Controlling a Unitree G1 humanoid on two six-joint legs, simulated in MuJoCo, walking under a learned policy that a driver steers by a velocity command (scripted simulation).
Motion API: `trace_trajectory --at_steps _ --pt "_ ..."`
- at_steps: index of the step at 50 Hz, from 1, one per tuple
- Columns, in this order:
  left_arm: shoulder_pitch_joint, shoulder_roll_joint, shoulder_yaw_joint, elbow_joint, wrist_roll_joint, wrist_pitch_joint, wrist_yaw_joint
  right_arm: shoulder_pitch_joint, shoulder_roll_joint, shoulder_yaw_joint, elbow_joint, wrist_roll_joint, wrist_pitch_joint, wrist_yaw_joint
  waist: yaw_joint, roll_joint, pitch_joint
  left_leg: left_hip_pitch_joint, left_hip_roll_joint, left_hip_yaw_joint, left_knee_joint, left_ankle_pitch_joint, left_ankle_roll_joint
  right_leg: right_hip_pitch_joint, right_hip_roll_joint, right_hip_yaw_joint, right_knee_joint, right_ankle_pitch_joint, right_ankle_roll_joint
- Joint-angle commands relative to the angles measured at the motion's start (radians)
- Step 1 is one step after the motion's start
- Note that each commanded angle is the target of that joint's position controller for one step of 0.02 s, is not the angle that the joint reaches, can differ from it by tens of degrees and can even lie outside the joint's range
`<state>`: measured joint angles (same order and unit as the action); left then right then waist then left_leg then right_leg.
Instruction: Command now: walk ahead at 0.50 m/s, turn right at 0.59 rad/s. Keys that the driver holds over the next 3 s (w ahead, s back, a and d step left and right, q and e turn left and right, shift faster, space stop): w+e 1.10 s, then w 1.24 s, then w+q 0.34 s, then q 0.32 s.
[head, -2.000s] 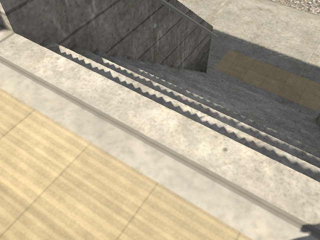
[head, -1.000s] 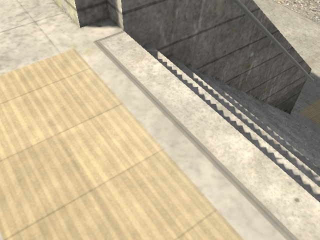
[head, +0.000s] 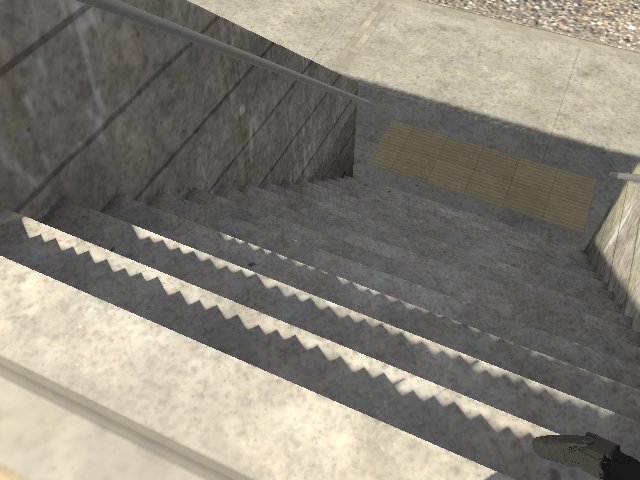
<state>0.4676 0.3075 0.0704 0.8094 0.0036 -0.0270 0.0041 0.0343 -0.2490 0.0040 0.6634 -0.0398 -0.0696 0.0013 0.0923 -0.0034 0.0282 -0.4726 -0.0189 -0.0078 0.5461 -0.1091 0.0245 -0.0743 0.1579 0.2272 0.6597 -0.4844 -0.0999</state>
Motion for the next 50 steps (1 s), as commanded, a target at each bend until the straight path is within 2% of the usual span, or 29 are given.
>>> trace_trajectory --at_steps 1,2,3,4,6,10,16,19,21,23,24,25,26,27,28,29,30,31,33,34,36,37,39,40,41,42,44,46,50 --pt "0.045 0.092 0.008 -0.127 0.007 -0.019 0.004 0.338 -0.28 -0.091 0.008 0.003 0.007 -0.029 -0.135 0.236 -0.328 0.716 0.481 -0.802 -0.231 -0.312 0.201 -0.575 -0.042 -0.092 0.6 -0.071 0.016" --pt "-0.011 0.119 0.014 -0.108 0.025 -0.006 0.006 0.275 -0.174 -0.07 -0.005 0.007 0.012 -0.024 -0.125 0.083 -0.186 0.592 0.432 -0.657 -0.236 -0.345 0.185 -0.601 -0.105 -0.096 0.645 0.021 0.021" --pt "-0.078 0.103 0.011 -0.12 0.028 -0.003 -0.005 0.233 -0.112 -0.054 -0.004 0.009 0.011 -0.02 -0.125 0.027 -0.089 0.474 0.367 -0.489 -0.259 -0.268 0.163 -0.59 -0.13 -0.112 0.613 0.091 0.031" --pt "-0.094 0.082 0.008 -0.127 0.026 0.004 -0.014 0.216 -0.098 -0.049 0.002 0.006 0.007 -0.018 -0.105 0.061 -0.053 0.41 0.317 -0.372 -0.286 -0.183 0.131 -0.567 -0.158 -0.12 0.577 0.128 0.04" --pt "-0.081 0.066 0.005 -0.127 0.035 0.029 -0.029 0.242 -0.098 -0.05 0.031 0.017 -0.01 -0.018 -0.084 0.115 -0.028 0.34 0.267 -0.228 -0.309 0.002 0.114 -0.526 -0.181 -0.132 0.55 0.158 0.057" --pt "-0.172 0.043 0.002 -0.178 0.038 0.048 -0.04 0.302 -0.116 -0.06 0.06 0.029 -0.032 -0.007 -0.082 0.104 -0.025 0.359 0.278 -0.088 -0.318 0.222 0.132 -0.603 -0.187 -0.143 0.515 0.241 0.062" --pt "-0.37 -0.008 -0.022 -0.248 0.034 0.048 -0.057 0.35 -0.128 -0.062 0.087 0.027 -0.015 -0.01 -0.122 0.106 0.028 0.344 0.253 0.087 -0.307 0.236 0.115 -0.599 -0.193 -0.23 0.215 0.447 0.048" --pt "-0.453 -0.006 -0.026 -0.281 0.028 0.046 -0.069 0.378 -0.163 -0.069 0.097 0.021 0.001 -0.019 -0.142 0.102 0.054 0.372 0.271 0.121 -0.285 0.252 0.103 -0.556 -0.186 -0.293 0.103 0.377 0.019" --pt "-0.449 -0.009 -0.022 -0.294 0.024 0.039 -0.071 0.395 -0.187 -0.076 0.11 0.019 0.014 -0.03 -0.133 0.104 0.051 0.425 0.289 0.15 -0.223 0.414 0.086 -0.509 -0.166 -0.313 0.037 0.307 -0.006" --pt "-0.352 0.016 -0.008 -0.272 0.028 0.039 -0.057 0.394 -0.217 -0.083 0.112 0.019 0.026 -0.037 -0.095 0.122 -0.027 0.482 0.286 0.194 -0.048 0.694 0.069 -0.37 -0.103 -0.342 -0.008 0.186 -0.044" --pt "-0.207 0.032 0.006 -0.229 0.033 0.032 -0.047 0.384 -0.226 -0.085 0.109 0.019 0.033 -0.036 -0.024 0.098 -0.11 0.447 0.269 0.222 0.147 0.728 0.053 -0.193 -0.057 -0.34 -0.057 0.211 -0.072" --pt "-0.041 0.079 0.027 -0.186 0.038 0.025 -0.03 0.371 -0.216 -0.081 0.084 0.025 0.038 -0.032 0.061 0.0 -0.209 0.271 0.24 0.245 0.448 0.535 0.018 0.063 -0.115 -0.208 -0.141 0.201 -0.114" --pt "-0.069 0.216 0.055 -0.205 0.016 0.023 -0.017 0.42 -0.083 -0.05 0.001 0.022 0.037 -0.004 -0.024 -0.285 -0.332 -0.169 0.071 0.215 0.828 -0.397 -0.04 0.408 -0.441 0.312 -0.197 0.222 -0.238" --pt "-0.017 0.225 0.061 -0.231 -0.02 0.035 -0.013 0.289 -0.168 -0.066 -0.032 0.007 0.036 -0.008 0.067 -0.174 -0.414 -0.326 0.005 0.019 0.961 -0.421 -0.054 0.44 -0.484 0.561 -0.329 0.21 -0.285" --pt "-0.049 0.186 0.051 -0.202 -0.015 0.041 -0.001 0.218 -0.181 -0.07 -0.057 0.02 0.03 -0.011 0.041 -0.118 -0.263 -0.406 0.06 -0.024 0.948 -0.327 -0.048 0.355 -0.468 0.404 -0.327 0.324 -0.267" --pt "-0.08 0.133 0.035 -0.187 -0.007 0.04 0.006 0.228 -0.162 -0.058 -0.048 0.027 0.023 -0.018 -0.009 -0.066 -0.149 -0.36 0.095 -0.013 0.877 -0.27 -0.048 0.193 -0.438 0.296 -0.32 0.437 -0.239" --pt "-0.131 0.095 0.022 -0.189 -0.004 0.031 0.006 0.245 -0.156 -0.059 -0.032 0.02 0.034 -0.027 -0.074 0.005 -0.064 -0.242 0.13 -0.031 0.726 -0.234 -0.056 0.008 -0.379 0.189 -0.332 0.584 -0.192" --pt "-0.17 0.08 0.015 -0.192 -0.001 0.024 0.004 0.289 -0.145 -0.057 -0.018 0.007 0.053 -0.029 -0.119 -0.035 -0.04 -0.142 0.141 -0.028 0.642 -0.239 -0.072 -0.106 -0.321 0.132 -0.36 0.607 -0.172" --pt "-0.168 0.067 0.005 -0.183 -0.005 0.005 -0.008 0.302 -0.144 -0.063 -0.001 -0.006 0.091 -0.029 -0.131 -0.051 -0.064 -0.065 0.124 -0.014 0.572 -0.227 -0.089 -0.156 -0.281 0.106 -0.382 0.653 -0.168" --pt "-0.159 0.077 0.007 -0.175 -0.009 0.001 -0.01 0.29 -0.139 -0.064 -0.001 -0.003 0.101 -0.029 -0.134 -0.047 -0.065 -0.059 0.118 -0.013 0.538 -0.205 -0.094 -0.171 -0.268 0.095 -0.391 0.647 -0.171" --pt "-0.127 0.096 0.009 -0.166 -0.014 0.01 -0.004 0.213 -0.12 -0.063 -0.018 0.0 0.113 -0.024 -0.113 -0.034 -0.056 -0.1 0.1 -0.006 0.464 -0.153 -0.096 -0.157 -0.249 0.099 -0.394 0.627 -0.16" --pt "-0.113 0.102 0.013 -0.16 -0.013 0.014 0.0 0.197 -0.086 -0.048 -0.019 -0.007 0.117 -0.024 -0.105 -0.038 -0.068 -0.066 0.08 0.021 0.473 -0.094 -0.095 -0.183 -0.24 0.084 -0.38 0.703 -0.149" --pt "-0.106 0.09 0.006 -0.167 -0.013 0.017 0.004 0.16 -0.091 -0.049 -0.02 -0.007 0.113 -0.023 -0.093 -0.052 -0.076 -0.067 0.065 0.019 0.455 -0.024 -0.084 -0.184 -0.222 0.09 -0.35 0.724 -0.125" --pt "-0.093 0.107 0.01 -0.167 0.012 0.017 0.005 0.216 -0.123 -0.064 0.022 -0.001 0.103 -0.025 -0.088 -0.058 -0.128 -0.046 0.048 0.024 0.544 0.083 -0.061 -0.157 -0.236 0.109 -0.307 0.762 -0.137" --pt "-0.088 0.104 0.011 -0.172 0.015 0.018 0.005 0.21 -0.147 -0.074 0.021 0.002 0.097 -0.025 -0.091 -0.044 -0.126 -0.082 0.054 -0.001 0.556 0.063 -0.052 -0.134 -0.243 0.145 -0.278 0.732 -0.145" --pt "-0.084 0.111 0.014 -0.176 0.008 0.022 0.011 0.166 -0.149 -0.073 -0.001 -0.002 0.094 -0.026 -0.083 -0.054 -0.099 -0.139 0.053 -0.015 0.569 0.034 -0.056 -0.113 -0.254 0.195 -0.261 0.717 -0.156" --pt "-0.06 0.118 0.017 -0.178 0.015 0.033 0.02 0.105 -0.159 -0.076 -0.022 0.001 0.086 -0.023 -0.061 -0.038 -0.063 -0.242 0.052 -0.042 0.566 -0.013 -0.052 -0.034 -0.278 0.262 -0.221 0.74 -0.187" --pt "-0.053 0.126 0.023 -0.184 0.014 0.039 0.026 0.096 -0.156 -0.076 -0.025 -0.005 0.071 -0.011 -0.058 -0.052 -0.048 -0.278 0.044 -0.056 0.564 -0.053 -0.051 0.013 -0.286 0.29 -0.155 0.864 -0.212" --pt "-0.08 0.1 0.013 -0.199 0.004 0.034 0.021 0.139 -0.142 -0.073 -0.009 -0.006 0.058 -0.01 -0.066 -0.084 -0.061 -0.128 0.001 -0.022 0.534 -0.109 -0.028 -0.062 -0.26 0.269 -0.059 1.064 -0.199"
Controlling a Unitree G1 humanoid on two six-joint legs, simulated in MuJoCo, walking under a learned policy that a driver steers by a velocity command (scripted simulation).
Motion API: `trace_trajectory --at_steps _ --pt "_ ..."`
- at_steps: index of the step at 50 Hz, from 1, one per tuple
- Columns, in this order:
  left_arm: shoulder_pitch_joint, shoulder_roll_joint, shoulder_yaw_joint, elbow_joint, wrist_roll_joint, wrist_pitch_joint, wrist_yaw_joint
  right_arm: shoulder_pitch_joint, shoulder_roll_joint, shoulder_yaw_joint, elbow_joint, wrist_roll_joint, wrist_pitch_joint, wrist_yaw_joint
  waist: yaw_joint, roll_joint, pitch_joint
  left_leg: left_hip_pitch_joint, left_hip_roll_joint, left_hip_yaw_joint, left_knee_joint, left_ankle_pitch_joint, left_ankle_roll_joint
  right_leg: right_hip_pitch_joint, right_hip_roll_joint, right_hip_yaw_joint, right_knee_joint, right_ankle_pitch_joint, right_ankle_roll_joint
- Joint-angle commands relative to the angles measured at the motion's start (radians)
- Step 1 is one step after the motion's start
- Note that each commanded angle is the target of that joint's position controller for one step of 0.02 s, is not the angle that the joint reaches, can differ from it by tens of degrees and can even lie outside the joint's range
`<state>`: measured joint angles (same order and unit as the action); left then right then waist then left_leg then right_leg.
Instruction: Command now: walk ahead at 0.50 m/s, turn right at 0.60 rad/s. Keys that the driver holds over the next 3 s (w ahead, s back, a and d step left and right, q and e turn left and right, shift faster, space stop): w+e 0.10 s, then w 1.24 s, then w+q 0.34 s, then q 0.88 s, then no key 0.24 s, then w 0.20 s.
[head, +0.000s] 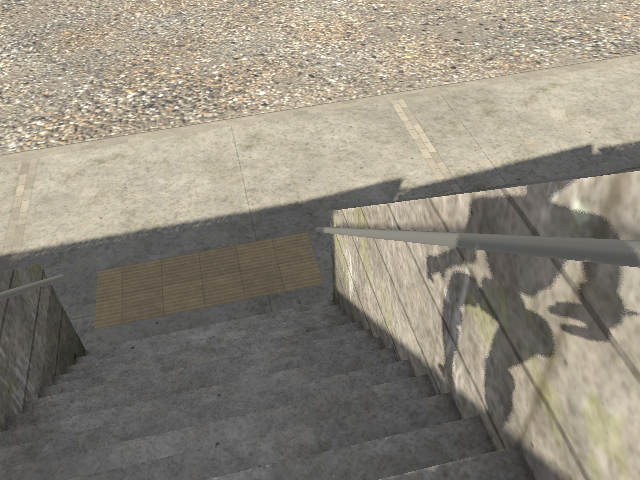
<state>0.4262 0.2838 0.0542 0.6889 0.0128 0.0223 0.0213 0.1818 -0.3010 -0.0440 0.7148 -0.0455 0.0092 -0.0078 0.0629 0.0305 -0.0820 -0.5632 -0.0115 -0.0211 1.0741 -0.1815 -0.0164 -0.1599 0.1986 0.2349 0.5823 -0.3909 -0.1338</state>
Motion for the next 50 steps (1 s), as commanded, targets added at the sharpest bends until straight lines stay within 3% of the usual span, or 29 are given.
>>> trace_trajectory --at_steps 1,2,4,5,6,7,9,11,13,16,17,19,20,22,24,26,28,29,30,31,32,33,34,35,36,38,39,42,50 --pt "-0.066 0.121 0.027 -0.084 -0.012 -0.015 0.004 0.007 -0.085 -0.023 -0.058 -0.001 -0.022 -0.001 -0.047 -0.127 0.053 0.037 -0.016 -0.001 -0.022 -0.048 0.021 -0.026 -0.28 0.24 0.049 1.03 -0.147" --pt "-0.108 0.121 0.024 -0.09 -0.016 -0.018 0.004 0.062 -0.089 -0.025 -0.052 0.005 -0.025 -0.006 -0.077 -0.146 0.051 0.132 -0.018 -0.012 -0.072 -0.067 0.034 -0.078 -0.269 0.233 0.098 1.085 -0.124" --pt "-0.304 0.122 0.021 -0.127 -0.044 -0.031 -0.002 0.34 -0.095 -0.038 0.002 0.001 -0.03 -0.019 -0.271 -0.11 0.003 0.546 -0.015 0.005 -0.257 0.02 0.062 -0.335 -0.182 0.172 0.394 1.183 -0.042" --pt "-0.385 0.091 0.023 -0.145 -0.067 -0.041 0.0 0.474 -0.128 -0.054 0.027 0.003 -0.035 -0.022 -0.375 0.058 0.006 0.671 0.094 -0.084 -0.44 0.264 0.127 -0.5 -0.031 0.096 0.802 0.658 0.009" --pt "-0.28 0.027 0.006 -0.184 -0.046 -0.042 0.022 0.27 -0.18 -0.049 -0.04 0.015 -0.041 -0.007 -0.165 0.277 0.039 0.63 0.338 -0.445 -0.467 0.779 0.212 -0.639 0.066 0.033 0.944 -0.065 0.045" --pt "-0.179 0.079 0.015 -0.131 0.008 -0.036 0.041 0.192 -0.136 -0.031 -0.065 0.038 -0.047 0.01 -0.067 0.099 0.096 0.535 0.374 -0.492 -0.48 0.874 0.229 -0.693 -0.018 0.036 0.959 -0.048 0.061" --pt "-0.175 0.106 0.018 -0.085 0.031 -0.016 0.035 0.188 -0.113 -0.022 -0.054 0.025 -0.061 0.013 -0.04 -0.005 0.16 0.365 0.37 -0.474 -0.548 0.516 0.276 -0.713 -0.073 0.009 0.9 -0.005 0.094" --pt "-0.267 0.111 0.02 -0.095 0.025 0.009 0.021 0.182 -0.131 -0.018 -0.041 0.016 -0.082 0.011 -0.034 0.038 0.221 0.226 0.312 -0.399 -0.592 0.432 0.24 -0.672 -0.102 -0.019 0.778 0.085 0.109" --pt "-0.274 0.086 0.023 -0.064 0.03 0.031 0.009 0.261 -0.168 -0.023 0.002 0.009 -0.099 0.019 -0.041 0.055 0.163 0.225 0.275 -0.295 -0.51 0.385 0.211 -0.636 -0.088 -0.082 0.769 0.268 0.07" --pt "-0.403 0.07 0.025 -0.058 0.037 0.026 -0.003 0.389 -0.147 -0.02 0.058 0.022 -0.11 0.009 -0.11 0.017 0.176 0.386 0.235 -0.244 -0.434 0.182 0.169 -0.812 -0.108 -0.03 0.695 0.374 0.062" --pt "-0.473 0.072 0.029 -0.081 0.031 0.021 -0.002 0.418 -0.157 -0.023 0.066 0.007 -0.118 0.008 -0.127 0.028 0.182 0.452 0.212 -0.227 -0.422 0.01 0.154 -0.911 -0.098 -0.026 0.586 0.404 0.07" --pt "-0.562 0.063 0.025 -0.098 0.02 0.015 0.005 0.481 -0.16 -0.029 0.093 0.0 -0.135 0.01 -0.176 0.093 0.161 0.478 0.224 -0.228 -0.427 -0.061 0.162 -0.883 -0.112 -0.058 0.464 0.475 0.089" --pt "-0.571 0.068 0.016 -0.114 0.013 -0.001 -0.01 0.41 -0.12 -0.023 0.077 0.006 -0.138 0.0 -0.14 0.061 0.173 0.34 0.18 -0.161 -0.409 -0.196 0.135 -0.725 -0.133 -0.064 0.278 0.68 0.095" --pt "-0.485 0.001 -0.002 -0.051 -0.01 -0.007 -0.058 0.289 -0.108 -0.016 0.059 0.027 -0.141 0.005 -0.092 0.009 0.122 0.018 0.123 -0.022 -0.416 -0.447 0.112 -0.2 -0.134 -0.217 0.1 1.013 0.107" --pt "-0.416 0.016 0.002 0.001 -0.017 0.001 -0.074 0.305 -0.115 -0.025 0.081 0.033 -0.129 0.004 -0.103 0.008 0.127 0.043 0.127 0.005 -0.317 -0.46 0.105 -0.051 -0.162 -0.253 0.021 1.025 0.133" --pt "-0.218 0.064 0.023 0.108 -0.004 0.006 -0.055 0.32 -0.086 -0.026 0.114 0.011 -0.092 -0.017 -0.051 0.036 0.132 0.257 0.102 0.018 -0.075 -0.261 0.109 -0.033 -0.252 -0.222 -0.188 1.039 0.108" --pt "0.025 0.086 0.044 0.197 0.047 0.014 -0.015 0.305 -0.107 -0.044 0.119 0.023 -0.044 -0.036 0.064 0.075 0.13 0.189 0.047 0.009 0.406 0.187 0.131 0.21 -0.279 -0.218 -0.38 0.86 0.05" --pt "0.143 0.132 0.06 0.228 0.058 0.007 -0.008 0.256 -0.092 -0.053 0.12 0.026 -0.028 -0.028 0.161 -0.108 0.096 0.004 -0.083 0.034 0.899 -0.326 0.117 0.368 -0.363 -0.13 -0.415 0.856 -0.032" --pt "0.107 0.168 0.021 0.215 0.05 -0.021 -0.037 0.42 0.011 -0.029 0.098 0.054 -0.026 -0.009 -0.006 -0.173 -0.037 -0.283 -0.078 -0.091 1.016 -0.764 0.103 0.601 -0.469 -0.111 0.135 1.412 0.037" --pt "0.117 0.167 0.036 0.223 0.0 -0.041 -0.053 0.537 -0.009 -0.019 0.131 0.049 -0.03 -0.011 -0.033 -0.197 -0.106 -0.368 -0.019 -0.145 0.926 -0.655 0.105 0.614 -0.555 -0.008 0.161 1.42 -0.025" --pt "0.054 0.128 0.03 0.214 -0.025 -0.058 -0.052 0.494 -0.043 -0.023 0.132 0.033 -0.033 -0.012 -0.059 -0.131 -0.031 -0.323 0.008 -0.155 0.682 -0.403 0.087 0.377 -0.53 -0.016 0.029 1.002 -0.028" --pt "0.006 0.176 0.045 0.239 -0.03 -0.082 -0.035 0.381 -0.026 -0.014 0.086 -0.014 -0.021 -0.027 -0.065 -0.263 -0.02 -0.356 0.018 -0.154 0.634 -0.309 0.064 0.225 -0.6 0.132 -0.064 0.467 -0.13" --pt "-0.046 0.086 0.013 0.223 -0.015 -0.093 -0.024 0.248 -0.1 -0.021 0.071 -0.017 0.0 -0.024 -0.067 -0.128 0.075 -0.264 0.023 -0.159 0.46 -0.166 0.028 -0.028 -0.525 0.145 -0.203 0.203 -0.131" --pt "-0.04 0.114 0.008 0.246 -0.017 -0.108 -0.012 0.193 -0.06 -0.011 0.042 -0.017 0.024 -0.022 -0.08 -0.217 0.157 -0.213 0.014 -0.179 0.339 -0.129 -0.02 -0.212 -0.575 0.205 -0.222 0.197 -0.18" --pt "-0.03 0.085 0.003 0.27 -0.012 -0.1 -0.008 0.171 -0.087 -0.016 0.071 -0.012 0.031 -0.029 -0.088 -0.153 0.224 -0.172 0.039 -0.188 0.24 -0.109 -0.051 -0.299 -0.527 0.18 -0.18 0.229 -0.179" --pt "0.004 0.12 0.025 0.292 0.011 -0.118 -0.016 0.216 -0.086 -0.027 0.118 -0.008 0.028 -0.012 -0.116 -0.132 0.162 -0.142 0.013 -0.15 0.197 0.146 -0.039 -0.3 -0.447 0.102 -0.086 0.133 -0.147" --pt "0.028 0.064 0.016 0.318 -0.004 -0.13 -0.007 0.136 -0.093 -0.036 0.105 -0.014 0.009 0.0 -0.091 -0.136 0.177 -0.237 0.021 -0.224 0.095 0.306 -0.023 -0.235 -0.421 0.089 0.018 0.12 -0.1" --pt "0.025 0.039 0.004 0.32 -0.021 -0.14 0.005 0.015 -0.046 -0.022 0.05 -0.007 0.0 0.019 -0.088 -0.157 0.169 -0.182 -0.024 -0.194 -0.041 0.563 -0.021 -0.345 -0.391 0.086 0.089 -0.09 -0.077" --pt "0.038 0.066 0.012 0.291 0.019 -0.11 0.023 -0.075 -0.003 -0.011 0.018 0.016 -0.011 0.024 -0.027 -0.129 0.239 0.13 -0.034 -0.016 -0.324 0.502 0.019 -0.418 -0.336 0.002 0.382 -0.048 -0.067"
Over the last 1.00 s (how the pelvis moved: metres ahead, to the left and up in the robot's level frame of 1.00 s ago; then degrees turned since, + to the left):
0.42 -0.12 0.01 -36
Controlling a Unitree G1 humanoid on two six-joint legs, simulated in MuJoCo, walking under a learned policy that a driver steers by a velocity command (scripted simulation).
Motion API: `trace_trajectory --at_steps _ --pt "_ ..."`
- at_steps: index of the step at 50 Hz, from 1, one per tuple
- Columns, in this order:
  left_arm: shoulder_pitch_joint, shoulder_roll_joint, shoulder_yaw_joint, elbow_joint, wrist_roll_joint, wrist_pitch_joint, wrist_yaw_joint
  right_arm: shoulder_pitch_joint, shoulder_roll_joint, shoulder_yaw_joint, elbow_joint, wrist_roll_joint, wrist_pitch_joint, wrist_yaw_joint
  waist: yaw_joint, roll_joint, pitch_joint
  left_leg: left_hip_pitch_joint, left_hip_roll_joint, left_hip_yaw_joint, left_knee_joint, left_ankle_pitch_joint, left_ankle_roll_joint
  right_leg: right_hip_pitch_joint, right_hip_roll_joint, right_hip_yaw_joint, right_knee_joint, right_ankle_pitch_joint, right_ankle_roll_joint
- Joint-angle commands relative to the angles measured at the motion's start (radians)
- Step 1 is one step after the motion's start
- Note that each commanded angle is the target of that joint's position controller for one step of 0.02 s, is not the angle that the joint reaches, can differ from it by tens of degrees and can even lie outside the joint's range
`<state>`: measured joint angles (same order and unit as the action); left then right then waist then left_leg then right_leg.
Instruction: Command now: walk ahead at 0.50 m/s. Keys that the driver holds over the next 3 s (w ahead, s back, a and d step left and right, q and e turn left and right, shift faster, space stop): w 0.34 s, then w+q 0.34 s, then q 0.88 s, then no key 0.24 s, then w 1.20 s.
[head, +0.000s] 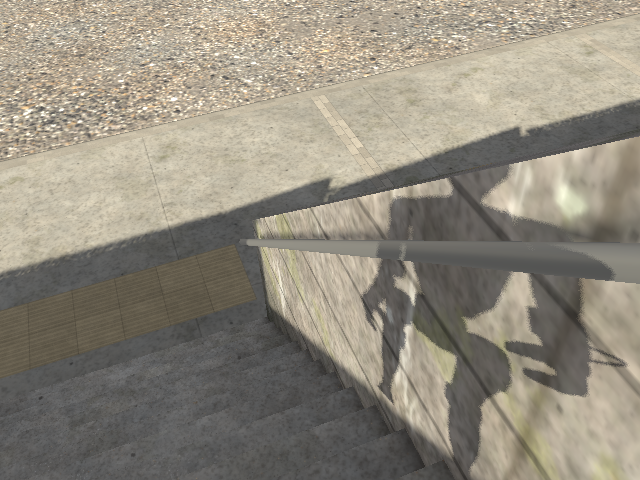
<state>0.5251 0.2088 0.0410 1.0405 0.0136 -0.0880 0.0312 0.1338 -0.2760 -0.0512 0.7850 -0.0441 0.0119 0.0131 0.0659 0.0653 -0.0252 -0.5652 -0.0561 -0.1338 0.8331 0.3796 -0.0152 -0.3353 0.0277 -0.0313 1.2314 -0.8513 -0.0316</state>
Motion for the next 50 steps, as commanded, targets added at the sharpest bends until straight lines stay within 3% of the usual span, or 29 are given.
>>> trace_trajectory --at_steps 1,2,4,5,6,8,9,10,13,15,16,18,20,24,26,28,30,33,34,35,36,37,39,40,41,43,46,47,50 --pt "-0.075 0.147 0.027 -0.062 0.027 0.021 0.02 0.045 -0.037 -0.01 -0.032 0.023 -0.017 0.002 -0.048 -0.167 0.174 0.212 0.021 0.137 -0.131 -0.152 0.037 -0.232 -0.164 0.262 -0.185 0.527 -0.175" --pt "-0.141 0.159 0.033 -0.077 0.039 0.039 0.022 0.255 -0.047 -0.021 0.037 0.026 -0.015 0.003 -0.143 -0.194 0.08 0.366 0.074 0.116 -0.228 -0.164 0.076 -0.174 -0.157 0.251 -0.001 0.658 -0.176" --pt "-0.127 0.078 0.039 -0.041 0.033 0.071 0.058 0.533 -0.09 -0.054 0.138 0.025 -0.022 0.013 -0.264 0.025 0.072 0.648 0.199 -0.001 -0.605 -0.117 0.192 -0.3 0.029 0.117 0.739 0.503 -0.148" --pt "-0.164 -0.032 0.014 -0.078 0.022 0.075 0.045 0.564 -0.073 -0.025 0.158 0.042 -0.027 0.034 -0.241 0.159 0.067 0.73 0.218 0.022 -0.237 0.233 0.153 -0.612 0.203 0.055 1.149 -0.008 -0.139" --pt "-0.063 -0.041 0.009 -0.164 -0.028 0.06 0.042 0.547 -0.112 0.0 0.154 0.039 -0.039 0.05 -0.063 0.217 0.024 0.809 0.337 -0.128 -0.012 0.755 0.102 -0.841 0.164 0.114 1.167 0.006 -0.145" --pt "-0.128 0.038 0.017 -0.156 0.0 0.043 0.038 0.557 -0.174 -0.03 0.161 0.035 -0.05 0.024 -0.109 0.163 -0.023 0.735 0.438 -0.362 -0.247 -0.059 0.251 -0.979 0.104 0.181 1.003 0.145 -0.114" --pt "-0.222 0.081 0.024 -0.146 0.031 0.058 0.036 0.402 -0.115 -0.011 0.135 0.027 -0.055 0.013 -0.062 0.015 0.053 0.558 0.37 -0.383 -0.381 -0.582 0.236 -0.942 0.041 0.164 0.883 0.301 -0.086" --pt "-0.266 0.096 0.028 -0.155 0.041 0.072 0.022 0.402 -0.143 -0.011 0.158 0.014 -0.071 0.008 -0.062 0.119 0.13 0.433 0.415 -0.504 -0.419 -0.611 0.286 -0.933 0.017 0.158 0.796 0.325 -0.054" --pt "-0.401 0.007 -0.01 -0.199 0.025 0.079 0.007 0.275 -0.028 0.044 0.173 0.018 -0.109 -0.012 0.024 -0.069 0.237 0.007 0.229 -0.262 -0.337 -0.353 0.19 -0.691 0.0 0.072 0.204 0.719 0.056" --pt "-0.268 -0.007 -0.001 -0.123 0.041 0.078 -0.01 0.244 -0.079 0.033 0.2 0.035 -0.107 -0.021 0.044 0.055 0.087 -0.122 0.212 -0.214 -0.35 -0.269 0.186 -0.21 -0.03 0.027 0.012 1.158 0.043" --pt "-0.2 0.019 0.012 -0.076 0.038 0.092 -0.014 0.267 -0.116 0.02 0.205 0.036 -0.097 -0.018 0.033 0.109 0.013 0.003 0.221 -0.197 -0.291 -0.253 0.19 -0.211 -0.034 0.026 0.058 1.176 0.033" --pt "-0.402 0.041 0.014 -0.126 0.058 0.089 -0.023 0.423 -0.064 0.028 0.255 0.038 -0.081 -0.032 -0.072 0.064 0.105 0.35 0.22 -0.314 -0.197 -0.506 0.224 -0.607 -0.073 0.099 -0.062 1.146 0.001" --pt "-0.575 0.05 0.015 -0.185 0.036 0.07 -0.026 0.535 -0.044 0.027 0.259 0.013 -0.072 -0.047 -0.165 0.05 0.182 0.543 0.195 -0.359 -0.156 -0.61 0.264 -0.832 -0.075 0.1 -0.287 1.087 0.022" --pt "-0.759 0.01 0.004 -0.262 0.029 0.008 -0.049 0.513 -0.026 0.026 0.222 0.003 -0.065 -0.073 -0.214 -0.026 0.187 0.446 0.192 -0.421 -0.164 -0.704 0.326 -0.669 -0.083 0.169 -0.569 1.214 0.047" --pt "-0.73 -0.027 -0.006 -0.249 0.0 0.018 -0.071 0.417 -0.026 0.032 0.183 0.02 -0.071 -0.051 -0.209 -0.081 0.197 0.17 0.119 -0.301 -0.159 -0.84 0.285 -0.286 -0.064 0.098 -0.702 1.389 0.046" --pt "-0.608 -0.016 -0.011 -0.212 -0.021 0.036 -0.054 0.428 -0.002 0.03 0.183 0.021 -0.07 -0.033 -0.218 0.01 0.179 0.182 0.078 -0.266 -0.098 -0.661 0.251 -0.082 -0.078 0.099 -0.817 1.349 0.061" --pt "-0.567 0.027 -0.004 -0.216 -0.031 0.003 -0.028 0.496 0.017 0.025 0.208 0.003 -0.059 -0.033 -0.274 -0.047 0.202 0.32 0.05 -0.267 -0.002 -0.542 0.245 -0.065 -0.107 0.121 -0.966 1.352 0.06" --pt "-0.255 0.133 0.04 -0.149 -0.05 0.007 0.003 0.361 -0.079 -0.01 0.19 -0.03 -0.029 -0.057 -0.104 0.043 0.047 0.351 0.031 -0.261 0.435 -0.422 0.238 0.215 -0.214 0.18 -1.075 1.46 0.027" --pt "-0.177 0.161 0.061 -0.126 -0.016 0.029 0.009 0.377 -0.061 -0.016 0.186 -0.028 -0.031 -0.037 -0.081 -0.077 0.055 0.26 -0.009 -0.199 0.61 -0.508 0.226 0.347 -0.186 0.11 -1.079 1.468 0.03" --pt "-0.119 0.171 0.062 -0.093 0.036 0.039 0.004 0.463 -0.026 -0.025 0.207 -0.027 -0.023 -0.031 -0.071 -0.16 0.055 0.044 -0.111 -0.073 0.878 -1.119 0.178 0.538 -0.234 0.133 -1.016 1.432 0.035" --pt "0.015 0.189 0.053 -0.066 0.046 0.044 -0.021 0.64 0.021 -0.027 0.205 0.028 -0.024 -0.028 -0.111 -0.29 -0.067 -0.208 -0.113 -0.037 1.059 -1.361 0.135 0.848 -0.37 0.15 -0.543 1.952 0.033" --pt "0.087 0.201 0.054 -0.044 0.022 0.057 -0.052 0.611 0.045 0.0 0.188 0.035 -0.022 -0.033 -0.062 -0.326 -0.118 -0.425 -0.045 -0.025 1.123 -1.338 0.115 0.912 -0.482 0.233 -0.472 2.004 -0.061" --pt "0.029 0.17 0.04 -0.082 -0.001 0.044 -0.055 0.452 0.021 -0.004 0.19 0.026 -0.011 -0.019 -0.046 -0.148 -0.041 -0.317 -0.012 -0.007 1.128 -1.088 0.09 0.482 -0.471 0.298 -0.641 1.598 -0.106" --pt "0.014 0.169 0.025 -0.103 -0.009 0.034 -0.039 0.378 0.004 -0.016 0.149 0.008 -0.013 -0.009 -0.056 -0.199 0.005 -0.337 -0.008 -0.049 1.016 -0.921 0.07 0.38 -0.496 0.27 -0.621 1.683 -0.143" --pt "-0.033 0.19 0.041 -0.1 -0.025 0.026 -0.004 0.236 0.002 -0.013 0.081 -0.003 -0.004 -0.029 -0.026 -0.397 0.004 -0.431 0.017 -0.044 0.95 -0.824 0.067 0.333 -0.508 0.308 -0.617 1.451 -0.191" --pt "-0.146 0.067 -0.013 -0.118 -0.037 0.018 0.034 0.145 -0.004 -0.008 0.041 0.002 0.016 -0.027 -0.08 -0.257 0.123 -0.23 0.005 -0.036 0.608 -0.559 0.015 -0.057 -0.396 0.179 -0.696 1.206 -0.14" --pt "-0.081 0.166 -0.003 -0.108 -0.049 0.015 0.052 0.142 0.057 0.003 0.05 0.004 0.055 -0.029 -0.104 -0.263 0.021 -0.179 -0.033 0.032 0.631 -0.419 0.012 0.017 -0.406 0.14 -0.59 1.489 -0.119" --pt "-0.081 0.128 -0.003 -0.103 -0.064 0.005 0.056 0.093 0.04 0.001 0.01 -0.013 0.05 -0.022 -0.105 -0.249 0.014 -0.281 0.001 -0.034 0.487 -0.23 0.034 0.09 -0.329 0.086 -0.532 1.163 -0.054" --pt "-0.076 0.1 -0.013 -0.113 -0.063 -0.005 0.062 -0.04 0.027 0.002 -0.067 0.021 0.05 -0.012 -0.11 -0.248 0.057 -0.22 0.015 -0.056 0.327 0.008 0.019 -0.025 -0.338 0.105 -0.501 0.864 -0.075"
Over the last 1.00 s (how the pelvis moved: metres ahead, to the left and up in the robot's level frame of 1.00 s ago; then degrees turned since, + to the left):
0.38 -0.07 -0.30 -8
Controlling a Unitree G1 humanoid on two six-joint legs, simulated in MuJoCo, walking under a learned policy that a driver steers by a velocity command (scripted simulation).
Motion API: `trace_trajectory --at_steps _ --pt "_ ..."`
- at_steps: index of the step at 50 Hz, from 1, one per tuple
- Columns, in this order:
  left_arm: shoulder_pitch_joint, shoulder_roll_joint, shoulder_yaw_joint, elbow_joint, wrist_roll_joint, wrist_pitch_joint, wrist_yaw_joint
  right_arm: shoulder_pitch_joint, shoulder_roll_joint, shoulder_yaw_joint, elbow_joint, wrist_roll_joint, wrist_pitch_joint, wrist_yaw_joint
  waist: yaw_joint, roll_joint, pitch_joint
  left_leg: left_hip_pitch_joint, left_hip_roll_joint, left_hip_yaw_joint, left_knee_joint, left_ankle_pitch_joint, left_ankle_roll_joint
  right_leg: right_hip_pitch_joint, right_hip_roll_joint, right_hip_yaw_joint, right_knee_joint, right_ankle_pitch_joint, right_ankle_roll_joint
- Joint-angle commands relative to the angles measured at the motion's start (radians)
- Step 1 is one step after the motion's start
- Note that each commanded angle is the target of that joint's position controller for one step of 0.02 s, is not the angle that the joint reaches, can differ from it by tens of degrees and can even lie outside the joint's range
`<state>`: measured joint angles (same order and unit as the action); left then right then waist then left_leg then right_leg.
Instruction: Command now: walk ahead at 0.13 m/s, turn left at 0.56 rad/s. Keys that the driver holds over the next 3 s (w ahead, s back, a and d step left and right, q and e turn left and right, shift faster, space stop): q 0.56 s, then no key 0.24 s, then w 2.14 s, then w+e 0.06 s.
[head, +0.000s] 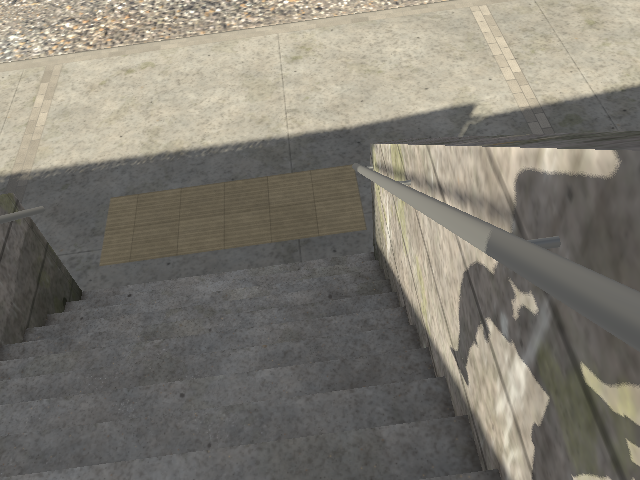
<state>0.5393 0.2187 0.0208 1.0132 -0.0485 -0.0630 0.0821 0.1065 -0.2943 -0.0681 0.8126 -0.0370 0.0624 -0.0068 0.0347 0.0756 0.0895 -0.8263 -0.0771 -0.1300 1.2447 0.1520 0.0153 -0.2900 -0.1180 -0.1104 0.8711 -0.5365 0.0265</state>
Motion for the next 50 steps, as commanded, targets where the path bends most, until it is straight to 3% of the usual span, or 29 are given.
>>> trace_trajectory --at_steps 1,3,4,6,7,8,10,11,12,13,14,15,16,18,19,20,22,24,28,32,35,38,42,43,45,46,47,48,50 --pt "-0.081 0.091 0.008 -0.092 0.0 -0.028 0.014 -0.034 0.046 0.018 -0.113 0.009 -0.001 0.013 -0.08 -0.235 -0.032 0.051 0.042 -0.046 -0.128 0.288 -0.019 -0.095 -0.193 0.17 -0.117 0.453 -0.132" --pt "-0.056 0.105 0.011 -0.102 -0.007 -0.025 0.002 -0.088 0.048 0.025 -0.146 -0.008 -0.013 0.04 -0.055 -0.157 -0.01 0.114 0.045 -0.018 -0.29 0.339 -0.032 -0.117 -0.175 0.148 -0.06 0.242 -0.106" --pt "-0.064 0.115 0.024 -0.122 -0.014 -0.015 -0.004 -0.089 0.048 0.024 -0.141 -0.012 -0.028 0.062 -0.049 -0.043 0.012 0.195 0.059 -0.001 -0.43 0.353 -0.028 -0.163 -0.194 0.141 -0.038 0.23 -0.087" --pt "-0.027 0.124 0.034 -0.123 0.011 0.016 -0.001 -0.126 0.074 0.036 -0.148 0.044 -0.058 0.077 0.008 -0.093 0.057 0.34 0.123 0.031 -0.72 0.422 -0.011 -0.162 -0.179 0.062 -0.038 0.201 -0.075" --pt "-0.013 0.135 0.045 -0.131 0.009 0.033 0.02 -0.121 0.072 0.035 -0.162 0.046 -0.057 0.079 0.012 -0.135 0.06 0.454 0.116 0.057 -0.701 0.436 0.008 -0.194 -0.211 0.043 -0.026 0.299 -0.064" --pt "-0.018 0.152 0.056 -0.115 0.01 0.024 0.03 -0.105 0.069 0.031 -0.166 0.015 -0.052 0.068 0.012 -0.222 0.056 0.504 0.129 0.055 -0.586 0.394 0.028 -0.224 -0.251 0.032 0.042 0.38 -0.047" --pt "0.011 0.135 0.065 -0.114 0.036 0.04 0.031 0.055 -0.016 0.004 -0.098 0.033 -0.068 0.079 -0.016 -0.141 0.124 0.479 0.143 0.05 -0.955 0.208 0.075 -0.103 -0.183 0.005 0.251 0.394 -0.084" --pt "-0.067 0.166 0.084 -0.121 0.036 0.049 0.02 0.264 -0.024 -0.012 -0.004 0.036 -0.087 0.066 -0.127 -0.121 0.047 0.681 0.141 0.042 -1.037 0.283 0.11 -0.138 -0.156 0.005 0.461 0.361 -0.089" --pt "-0.027 0.179 0.101 -0.149 0.025 0.067 0.004 0.414 -0.082 -0.033 0.085 0.02 -0.108 0.045 -0.149 0.009 -0.084 0.957 0.138 0.032 -0.983 0.56 0.099 -0.21 -0.042 -0.05 0.742 0.209 -0.103" --pt "-0.014 0.109 0.08 -0.213 0.023 0.073 -0.03 0.414 -0.212 -0.062 0.076 -0.018 -0.111 0.051 -0.081 0.126 -0.228 1.385 0.285 -0.055 -0.504 1.389 0.13 -0.731 0.104 -0.118 1.286 -0.472 -0.05" --pt "-0.089 0.103 0.064 -0.291 0.027 0.079 -0.035 0.38 -0.25 -0.068 0.028 0.046 -0.093 0.053 -0.101 0.222 -0.378 1.442 0.343 -0.192 -0.47 1.422 0.162 -0.871 0.062 -0.021 1.351 -0.405 -0.063" --pt "-0.14 0.114 0.063 -0.294 0.036 0.084 -0.036 0.334 -0.215 -0.06 -0.004 0.075 -0.078 0.037 -0.1 0.161 -0.395 1.342 0.356 -0.233 -0.52 1.2 0.197 -0.916 0.061 0.0 1.379 -0.324 -0.056" --pt "-0.187 0.098 0.056 -0.301 0.049 0.09 -0.04 0.283 -0.184 -0.047 -0.041 0.074 -0.066 0.018 -0.093 0.109 -0.404 1.245 0.371 -0.297 -0.566 0.882 0.236 -0.91 0.062 0.048 1.336 -0.259 -0.045" --pt "-0.284 0.034 0.023 -0.308 0.098 0.118 -0.017 0.151 -0.137 -0.019 -0.118 0.041 -0.04 -0.022 -0.058 0.079 -0.356 0.883 0.433 -0.482 -0.759 0.136 0.33 -0.868 0.071 0.145 1.302 0.002 -0.021" --pt "-0.347 0.035 0.02 -0.304 0.112 0.144 0.0 0.156 -0.086 0.0 -0.122 0.042 -0.037 -0.028 -0.057 0.009 -0.291 0.771 0.402 -0.483 -0.765 0.027 0.311 -0.883 0.08 0.151 1.327 0.042 -0.009" --pt "-0.396 0.025 0.012 -0.35 0.094 0.148 0.008 0.157 -0.044 0.032 -0.1 0.043 -0.037 -0.031 -0.025 -0.026 -0.232 0.666 0.287 -0.337 -0.714 -0.047 0.224 -0.888 0.079 0.176 1.121 0.236 0.019" --pt "-0.431 -0.024 -0.003 -0.373 0.1 0.149 0.013 0.158 -0.018 0.049 -0.106 0.053 -0.039 -0.034 -0.022 -0.015 -0.167 0.515 0.213 -0.334 -0.662 0.047 0.149 -0.889 0.125 0.122 1.123 0.323 0.039" --pt "-0.562 -0.059 -0.032 -0.463 0.089 0.153 0.002 0.23 -0.021 0.075 -0.104 0.057 -0.035 -0.05 -0.062 -0.026 -0.146 0.444 0.187 -0.402 -0.724 -0.159 0.116 -0.908 0.182 0.079 1.04 0.355 0.068" --pt "-0.595 -0.03 -0.03 -0.486 0.084 0.141 -0.018 0.24 -0.055 0.073 -0.131 0.039 -0.031 -0.055 -0.079 0.068 -0.154 0.556 0.165 -0.484 -0.796 -0.382 0.126 -0.885 0.203 0.13 0.892 0.41 0.08" --pt "-0.62 -0.035 -0.03 -0.497 0.09 0.161 -0.021 0.24 -0.025 0.078 -0.162 0.039 -0.038 -0.041 -0.063 0.044 -0.133 0.638 0.161 -0.484 -0.75 -0.419 0.176 -0.895 0.181 0.18 0.835 0.344 0.091" --pt "-0.7 -0.039 -0.045 -0.544 0.084 0.157 -0.026 0.244 -0.006 0.076 -0.21 0.026 -0.027 -0.043 -0.122 0.024 -0.119 0.688 0.116 -0.475 -0.809 -0.581 0.202 -0.833 0.185 0.146 0.602 0.246 0.069" --pt "-0.636 -0.023 -0.04 -0.525 0.062 0.136 -0.033 0.099 -0.009 0.089 -0.29 0.039 -0.038 -0.029 -0.057 0.066 -0.151 0.478 0.164 -0.48 -0.864 -0.546 0.239 -0.436 0.135 0.19 0.497 0.43 0.031" --pt "-0.531 0.049 -0.028 -0.487 0.028 0.125 -0.059 0.117 -0.033 0.073 -0.305 0.021 -0.02 0.001 -0.1 0.082 -0.116 0.384 0.128 -0.408 -1.003 -0.647 0.207 0.019 0.171 0.1 -0.076 0.133 -0.03" --pt "-0.43 0.054 -0.023 -0.445 0.026 0.13 -0.065 0.113 -0.022 0.075 -0.303 0.018 -0.018 0.006 -0.069 0.097 -0.098 0.415 0.12 -0.427 -1.009 -0.695 0.202 0.084 0.153 0.09 -0.201 0.134 -0.049" --pt "-0.293 0.052 -0.012 -0.371 0.052 0.137 -0.057 0.23 0.001 0.072 -0.254 0.03 -0.003 0.008 -0.087 0.013 -0.07 0.433 0.086 -0.391 -0.914 -0.69 0.154 0.293 0.095 0.104 -0.523 0.169 -0.058" --pt "-0.238 0.07 -0.007 -0.355 0.064 0.123 -0.063 0.224 0.038 0.072 -0.246 0.038 -0.007 0.01 -0.056 -0.077 -0.063 0.334 0.045 -0.309 -0.763 -0.663 0.114 0.406 -0.019 0.248 -0.522 0.175 -0.054" --pt "-0.233 0.141 0.01 -0.348 0.058 0.114 -0.071 0.183 0.062 0.081 -0.297 0.076 -0.028 0.025 -0.053 -0.219 -0.043 0.152 0.006 -0.155 -0.774 -0.672 0.086 0.472 -0.14 0.43 -0.506 0.224 -0.081" --pt "-0.204 0.125 0.014 -0.313 0.027 0.086 -0.075 0.127 -0.001 0.06 -0.27 0.07 -0.046 0.035 -0.011 -0.158 0.037 0.091 -0.04 -0.115 -0.783 -0.619 0.073 0.392 -0.186 0.555 -0.618 0.179 -0.095" --pt "-0.265 0.142 0.022 -0.315 0.007 0.055 -0.071 0.003 0.029 0.058 -0.254 0.071 -0.061 0.039 -0.009 -0.19 0.018 0.28 -0.01 -0.025 -0.741 -0.463 0.062 0.306 -0.11 0.468 -0.584 0.362 -0.08"
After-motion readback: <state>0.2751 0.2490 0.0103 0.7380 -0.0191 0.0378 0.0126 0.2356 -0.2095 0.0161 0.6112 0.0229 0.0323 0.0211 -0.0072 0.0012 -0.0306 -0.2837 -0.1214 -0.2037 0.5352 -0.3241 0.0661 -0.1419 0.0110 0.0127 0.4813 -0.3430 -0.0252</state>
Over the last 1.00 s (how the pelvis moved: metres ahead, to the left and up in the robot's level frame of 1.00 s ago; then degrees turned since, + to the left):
0.44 -0.02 -0.34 17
